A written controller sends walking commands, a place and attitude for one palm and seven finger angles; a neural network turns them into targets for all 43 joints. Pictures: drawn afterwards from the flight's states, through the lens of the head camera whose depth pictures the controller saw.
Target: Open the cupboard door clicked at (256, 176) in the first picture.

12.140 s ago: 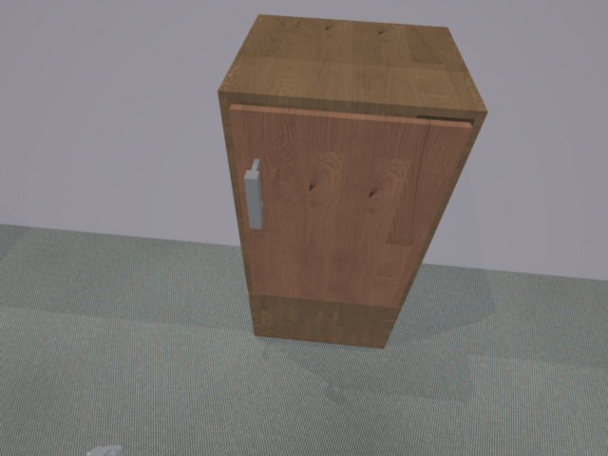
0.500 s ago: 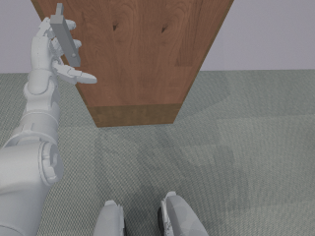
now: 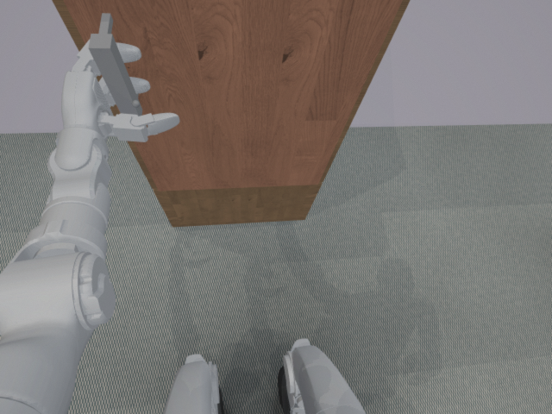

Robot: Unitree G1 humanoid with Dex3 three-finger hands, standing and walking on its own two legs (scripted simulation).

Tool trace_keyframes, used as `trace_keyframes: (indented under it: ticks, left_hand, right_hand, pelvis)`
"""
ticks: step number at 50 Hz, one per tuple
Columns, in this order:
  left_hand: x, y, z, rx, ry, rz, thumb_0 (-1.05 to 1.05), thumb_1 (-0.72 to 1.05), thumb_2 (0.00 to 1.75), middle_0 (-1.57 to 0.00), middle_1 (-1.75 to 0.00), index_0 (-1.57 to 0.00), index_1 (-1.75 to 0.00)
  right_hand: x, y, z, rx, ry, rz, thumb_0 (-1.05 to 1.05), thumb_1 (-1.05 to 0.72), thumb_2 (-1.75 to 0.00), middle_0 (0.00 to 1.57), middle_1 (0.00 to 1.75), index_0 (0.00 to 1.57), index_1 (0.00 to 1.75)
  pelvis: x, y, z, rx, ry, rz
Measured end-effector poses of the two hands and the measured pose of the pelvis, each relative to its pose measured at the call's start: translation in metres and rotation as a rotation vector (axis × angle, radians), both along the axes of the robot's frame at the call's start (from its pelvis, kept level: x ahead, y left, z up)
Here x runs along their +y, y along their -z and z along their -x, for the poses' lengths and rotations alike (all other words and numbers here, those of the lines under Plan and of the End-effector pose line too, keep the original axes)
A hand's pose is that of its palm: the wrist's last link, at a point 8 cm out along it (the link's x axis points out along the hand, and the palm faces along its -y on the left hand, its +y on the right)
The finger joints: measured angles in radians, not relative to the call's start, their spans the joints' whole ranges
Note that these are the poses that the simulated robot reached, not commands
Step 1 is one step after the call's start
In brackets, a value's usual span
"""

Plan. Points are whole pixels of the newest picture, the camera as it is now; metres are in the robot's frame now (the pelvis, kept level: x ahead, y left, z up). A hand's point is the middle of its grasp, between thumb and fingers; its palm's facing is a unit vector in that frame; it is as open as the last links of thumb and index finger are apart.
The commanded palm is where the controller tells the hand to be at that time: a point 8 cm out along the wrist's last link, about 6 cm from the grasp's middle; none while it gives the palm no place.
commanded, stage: close the thumb around the handle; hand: left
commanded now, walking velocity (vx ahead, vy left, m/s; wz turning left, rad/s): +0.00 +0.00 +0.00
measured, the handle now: (120, 71) +0.59 +0.16 +0.07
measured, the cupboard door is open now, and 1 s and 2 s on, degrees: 0 14 40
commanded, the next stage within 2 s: pull the door open along its arc in 0.40 s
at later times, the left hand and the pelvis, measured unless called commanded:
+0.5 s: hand (133, 104) +0.53 +0.14 +0.07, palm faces -0.05 -1.00 -0.01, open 6.0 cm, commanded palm +0.51 +0.18 +0.07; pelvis +0.00 +0.00 +0.00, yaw +0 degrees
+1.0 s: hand (148, 161) +0.44 +0.12 +0.07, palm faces +0.01 -1.00 +0.04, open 6.2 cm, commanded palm +0.39 +0.17 +0.07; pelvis +0.01 +0.00 +0.02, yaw -1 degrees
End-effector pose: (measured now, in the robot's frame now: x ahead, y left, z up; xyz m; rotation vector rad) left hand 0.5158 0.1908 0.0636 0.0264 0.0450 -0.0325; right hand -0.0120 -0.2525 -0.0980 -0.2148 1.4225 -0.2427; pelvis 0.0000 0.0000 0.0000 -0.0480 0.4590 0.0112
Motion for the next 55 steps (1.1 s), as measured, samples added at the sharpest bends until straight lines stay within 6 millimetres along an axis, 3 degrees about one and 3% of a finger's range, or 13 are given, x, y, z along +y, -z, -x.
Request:
trace_keyframes:
  ticks: [14,30,38,46,55]
  left_hand:
    - [0.008,-0.006,0.006,-0.018,0.002,0.001,0.00,0.61,0.77,-0.36,-1.31,-0.38,-1.32]
    - [0.001,-0.003,0.006,-0.024,0.004,0.016,-0.01,0.67,0.83,-0.36,-1.34,-0.35,-1.35]
    - [-0.001,-0.002,0.024,-0.024,-0.001,0.021,0.00,0.69,0.77,-0.34,-1.33,-0.34,-1.35]
    - [-0.010,-0.002,0.068,-0.030,0.023,0.025,0.00,0.68,0.73,-0.33,-1.33,-0.34,-1.34]
    - [-0.044,0.000,0.136,-0.046,-0.220,0.113,0.01,0.66,0.75,-0.32,-1.33,-0.35,-1.30]
  right_hand:
    - [0.000,-0.002,-0.004,-0.014,-0.005,0.003,0.00,-0.90,-0.90,0.21,0.30,0.20,0.30]
    - [0.002,0.002,0.001,-0.021,-0.007,0.010,0.00,-0.90,-0.90,0.20,0.30,0.20,0.30]
    - [0.008,-0.001,-0.003,-0.037,0.015,-0.028,0.01,-0.90,-0.90,0.20,0.30,0.20,0.30]
    - [0.008,-0.011,-0.040,-0.135,0.001,-0.055,0.01,-0.90,-0.90,0.21,0.30,0.20,0.30]
    - [0.008,-0.020,-0.117,-0.322,-0.134,-0.082,0.01,-0.90,-0.90,0.20,0.30,0.20,0.30]
  pelvis:
    - [0.000,-0.002,0.000,-0.010,-0.002,0.002]
    - [0.003,0.003,0.006,-0.004,0.000,0.003]
    - [0.005,-0.004,0.001,-0.023,0.015,-0.006]
    - [0.004,-0.017,-0.010,-0.066,0.019,-0.017]
    - [0.000,-0.025,-0.017,-0.108,0.009,-0.028]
